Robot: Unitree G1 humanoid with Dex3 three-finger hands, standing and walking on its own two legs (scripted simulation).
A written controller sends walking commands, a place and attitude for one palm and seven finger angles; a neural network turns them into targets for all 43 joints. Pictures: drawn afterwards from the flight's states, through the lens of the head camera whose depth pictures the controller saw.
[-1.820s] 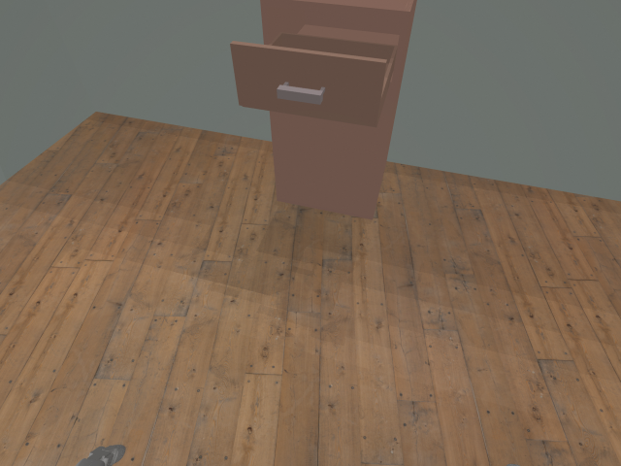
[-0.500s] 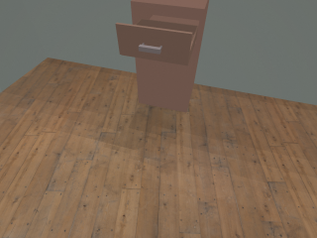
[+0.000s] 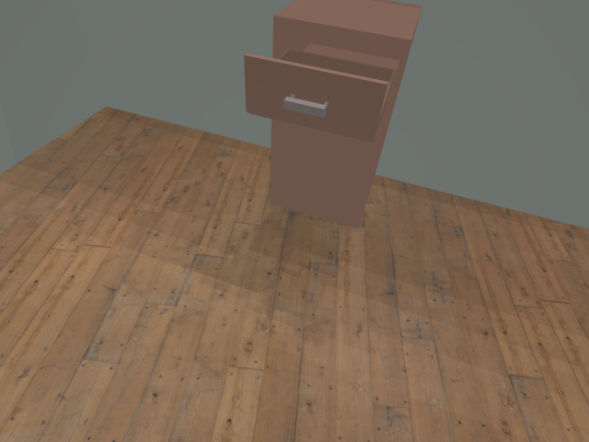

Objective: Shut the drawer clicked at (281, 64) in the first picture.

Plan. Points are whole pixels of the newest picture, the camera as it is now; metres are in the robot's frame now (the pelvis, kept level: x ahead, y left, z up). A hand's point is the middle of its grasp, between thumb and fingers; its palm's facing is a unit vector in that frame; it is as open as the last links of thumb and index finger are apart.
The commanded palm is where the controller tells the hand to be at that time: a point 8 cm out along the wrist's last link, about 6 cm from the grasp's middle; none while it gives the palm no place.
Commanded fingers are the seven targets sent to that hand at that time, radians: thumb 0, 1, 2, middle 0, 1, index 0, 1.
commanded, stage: walk to a spot facing it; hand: left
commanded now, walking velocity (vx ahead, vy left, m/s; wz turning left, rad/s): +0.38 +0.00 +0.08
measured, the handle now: (307, 103) +1.00 +0.02 -0.02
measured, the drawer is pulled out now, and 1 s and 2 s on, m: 0.30 0.30 0.30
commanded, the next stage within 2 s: turn to face it in 0.62 s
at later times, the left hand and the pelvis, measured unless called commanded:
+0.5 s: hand (214, 349) +0.32 +0.16 -0.18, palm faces -0.08 -0.98 -0.16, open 7.4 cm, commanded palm none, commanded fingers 0.00 0.90 0.90 -0.20 -0.30 -0.20 -0.30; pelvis +0.20 +0.00 -0.02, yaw -2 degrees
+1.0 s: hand (201, 349) +0.33 +0.19 -0.19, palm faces +0.07 -0.99 -0.14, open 7.3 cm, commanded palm none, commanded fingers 0.00 0.90 0.90 -0.20 -0.30 -0.20 -0.30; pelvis +0.38 +0.03 -0.01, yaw -3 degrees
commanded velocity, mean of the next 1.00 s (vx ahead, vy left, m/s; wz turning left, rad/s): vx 0.23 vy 0.00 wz -0.08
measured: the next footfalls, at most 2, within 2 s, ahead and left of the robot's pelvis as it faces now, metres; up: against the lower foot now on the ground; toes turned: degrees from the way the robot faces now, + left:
right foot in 0.52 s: +0.36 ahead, -0.11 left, +0.00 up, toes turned -9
left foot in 0.92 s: +0.50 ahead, +0.13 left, +0.00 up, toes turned +6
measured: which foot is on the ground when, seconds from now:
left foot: down 0.00-0.52, up 0.54-0.90, down 0.92-1.00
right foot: down 0.00-0.04, up 0.06-0.50, down 0.52-0.94, up 0.96-1.00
